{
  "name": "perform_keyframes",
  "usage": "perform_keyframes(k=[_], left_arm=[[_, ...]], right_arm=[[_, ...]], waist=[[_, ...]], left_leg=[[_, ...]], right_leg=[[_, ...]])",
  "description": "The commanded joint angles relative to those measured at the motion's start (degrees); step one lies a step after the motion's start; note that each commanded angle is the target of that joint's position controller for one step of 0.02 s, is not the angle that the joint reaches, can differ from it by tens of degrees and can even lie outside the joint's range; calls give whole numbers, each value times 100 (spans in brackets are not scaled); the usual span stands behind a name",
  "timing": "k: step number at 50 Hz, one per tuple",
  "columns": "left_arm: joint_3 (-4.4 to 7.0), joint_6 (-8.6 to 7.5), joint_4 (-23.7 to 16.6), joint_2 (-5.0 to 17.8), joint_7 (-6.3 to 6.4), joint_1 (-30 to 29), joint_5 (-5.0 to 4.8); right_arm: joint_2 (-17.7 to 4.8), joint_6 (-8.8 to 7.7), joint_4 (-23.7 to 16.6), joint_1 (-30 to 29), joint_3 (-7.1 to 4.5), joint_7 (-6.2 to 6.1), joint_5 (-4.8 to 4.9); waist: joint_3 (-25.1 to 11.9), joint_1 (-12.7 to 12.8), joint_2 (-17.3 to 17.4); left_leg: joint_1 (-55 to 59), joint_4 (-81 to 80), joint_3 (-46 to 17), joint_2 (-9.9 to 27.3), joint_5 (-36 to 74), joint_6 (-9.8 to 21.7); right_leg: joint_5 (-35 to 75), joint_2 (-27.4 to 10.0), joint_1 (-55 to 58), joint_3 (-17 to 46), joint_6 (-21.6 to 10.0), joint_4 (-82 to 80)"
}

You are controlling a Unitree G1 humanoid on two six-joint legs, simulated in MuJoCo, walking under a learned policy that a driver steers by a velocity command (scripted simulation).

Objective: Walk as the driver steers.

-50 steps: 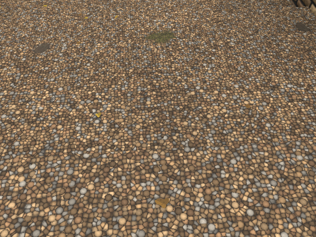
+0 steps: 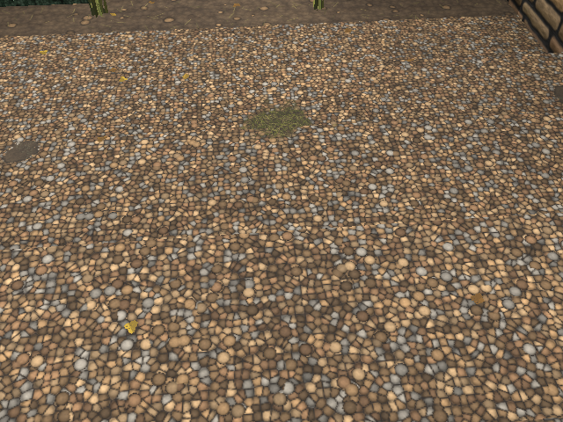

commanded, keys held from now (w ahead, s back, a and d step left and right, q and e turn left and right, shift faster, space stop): w+q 0.40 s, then q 0.22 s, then no key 0.38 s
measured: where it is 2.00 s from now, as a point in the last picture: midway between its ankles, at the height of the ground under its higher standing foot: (236, 334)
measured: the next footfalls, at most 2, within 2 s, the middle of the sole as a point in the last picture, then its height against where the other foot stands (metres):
left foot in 0.18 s outside the picture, level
right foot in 0.76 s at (304, 400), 0.17 m lower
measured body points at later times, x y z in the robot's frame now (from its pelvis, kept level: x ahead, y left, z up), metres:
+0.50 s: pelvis +0.30 +0.08 -0.01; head +0.31 +0.08 +0.44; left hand +0.44 +0.32 -0.11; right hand +0.31 -0.16 -0.15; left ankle +0.27 +0.14 -0.74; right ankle +0.44 -0.07 -0.68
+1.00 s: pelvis +0.52 +0.06 -0.18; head +0.52 +0.07 +0.27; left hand +0.48 +0.30 -0.32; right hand +0.70 -0.10 -0.30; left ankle +0.48 +0.19 -0.76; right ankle +0.59 -0.01 -0.91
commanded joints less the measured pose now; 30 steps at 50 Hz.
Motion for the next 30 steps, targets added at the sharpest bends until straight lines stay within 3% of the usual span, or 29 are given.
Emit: perform_keyframes(k=[1,2,4,6,8,9,10,11,12,13,14,15,16,17,18,19,20,21,22,23,24,25,26,27,28,29,30], left_arm=[[233,-131,-490,837,-45,-614,94],[231,-117,-423,815,-26,-517,120],[194,-69,-289,749,3,-236,155],[206,-62,-175,782,84,-31,124],[292,-51,-228,1115,136,-179,42],[318,-67,-263,1174,113,-154,115],[217,-80,-184,780,58,447,277],[-77,-138,-204,102,-144,1025,392],[49,-106,-469,629,-227,-586,8],[45,-130,-733,662,-48,-1286,-110],[73,-132,-730,888,130,-1325,-25],[-41,-114,-793,652,279,-1156,143],[-115,-43,-780,442,361,-1133,252],[-145,50,-824,369,402,-1122,288],[-149,120,-869,405,415,-1134,228],[-125,144,-963,525,427,-1245,157],[-152,140,-1041,464,430,-1391,116],[-216,135,-1204,270,405,-1636,100],[-301,131,-1117,104,297,-1248,197],[-279,111,-1206,140,222,-1086,199],[-205,84,-1402,331,225,-1160,140],[-163,25,-1589,524,240,-1857,121],[-136,19,-1755,679,272,-2521,145],[-158,14,-1834,577,290,-2959,161],[-198,-5,-1860,411,277,-3149,162],[-274,-53,-1753,255,203,-3174,189],[-335,-38,-1904,-26,160,-3048,201]], right_arm=[[-151,20,-169,314,25,16,65],[-298,16,-209,61,-30,18,84],[-351,26,-316,-395,-95,37,31],[-518,-30,-425,-648,-193,15,53],[-787,-138,-419,-490,-362,-35,121],[-1058,-245,-238,210,-507,-77,229],[-1335,-286,33,1285,-612,-141,230],[-1352,-235,272,2678,-597,-151,214],[-1047,-282,645,3409,-602,-151,101],[-1096,-429,552,2630,-611,-149,131],[-856,-448,442,1940,-538,-141,162],[-503,-464,444,1592,-391,-109,166],[-282,-460,342,1122,-291,-82,142],[-181,-468,195,739,-240,-56,155],[-261,-501,141,541,-275,-36,203],[-364,-510,92,571,-300,-31,232],[-477,-529,121,719,-328,2,208],[-614,-485,92,783,-355,51,137],[-610,-452,110,842,-373,-7,-61],[-627,-454,85,1073,-392,-41,-112],[-676,-480,21,1289,-411,-94,-101],[-297,-569,350,2218,-334,-279,-77],[-66,-575,629,3106,-292,-456,48],[84,-539,853,3764,-285,-567,124],[100,-479,939,4042,-298,-600,159],[360,-398,687,3600,-205,-564,293],[112,-306,524,3060,-171,-387,182]], waist=[[278,-409,-325],[301,-339,-352],[368,-180,-475],[507,-132,-543],[348,-362,-625],[6,-577,-432],[-1016,-612,330],[-2473,-924,1179],[-1271,-1737,367],[-214,-1432,32],[-91,-1089,-263],[-168,-688,-170],[99,-388,-290],[49,-193,-340],[-56,-117,-302],[6,-189,-379],[51,-247,-308],[127,-298,-328],[17,-139,-180],[-118,-120,-232],[-141,-134,-139],[-27,-760,-116],[96,-1249,-118],[115,-1566,-125],[121,-1652,35],[93,-1613,-332],[158,-1248,9]], left_leg=[[657,-496,-155,-100,1341,52],[520,-611,-112,-168,1541,79],[654,-480,80,-302,1346,155],[795,-556,228,-432,839,254],[1791,-703,671,-840,395,429],[2969,-544,629,-1070,617,620],[5087,-314,-315,-675,1667,1299],[7486,-1403,-3395,903,198,2710],[7025,-2230,-4042,783,-1312,2022],[5575,-2304,-3493,724,-1607,1606],[4482,-2400,-3387,609,-1360,1696],[3647,-2473,-3132,554,-1092,1752],[2663,-2684,-2920,496,-1170,1720],[2070,-2910,-2811,370,-1299,1677],[1827,-3042,-2591,280,-1414,1628],[1573,-3088,-2285,134,-1362,1533],[1302,-3104,-2020,-39,-1136,1458],[699,-2928,-1496,-379,-613,1318],[80,-2220,-1109,-632,132,1199],[19,-1764,-1161,-638,963,1307],[250,-1404,-1397,-588,1592,1372],[2512,-933,-2102,-358,968,1417],[4336,-339,-2574,-85,471,1383],[5303,76,-2861,-40,243,1289],[5391,359,-3083,-119,418,1252],[3965,549,-2567,-555,-353,1132],[1643,201,-2182,-938,-889,1055]], right_leg=[[3049,-1858,-814,936,-1178,-683],[2900,-1823,-526,803,-1065,-635],[2486,-1803,-257,537,-831,-528],[2321,-1874,108,368,-641,-366],[3632,-1779,173,61,-437,317],[4210,-1512,-243,-280,-187,1372],[2718,-1105,-1444,-364,223,3171],[-1781,-118,-3341,-37,658,5075],[-2183,-36,-4731,902,367,6140],[-1632,-450,-4956,1223,207,6181],[-1220,-712,-4381,1353,166,5945],[-874,-943,-3777,1461,122,5554],[-675,-1141,-3298,1447,156,5234],[-751,-1188,-2910,1429,246,4934],[-879,-1165,-2766,1315,370,4630],[-696,-1137,-2646,1192,513,4169],[-229,-1073,-2379,1011,603,3794],[238,-914,-1762,683,625,3397],[1336,-835,-1223,574,545,4164],[1496,-753,-1217,445,569,4403],[1265,-676,-1451,429,638,4516],[1591,-907,-3811,1422,788,3975],[1445,-1017,-5683,1619,883,3325],[1353,-1064,-6699,1651,934,2816],[1483,-1057,-6959,1625,900,2554],[3205,-1030,-5722,1372,702,1312],[4442,-805,-3509,832,456,1199]])
Keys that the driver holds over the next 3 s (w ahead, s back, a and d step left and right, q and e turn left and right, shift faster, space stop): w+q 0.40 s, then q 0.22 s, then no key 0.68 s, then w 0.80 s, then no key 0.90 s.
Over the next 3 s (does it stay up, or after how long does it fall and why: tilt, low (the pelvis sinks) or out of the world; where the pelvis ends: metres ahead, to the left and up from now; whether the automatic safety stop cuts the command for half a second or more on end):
stays up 1.01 0.26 -0.17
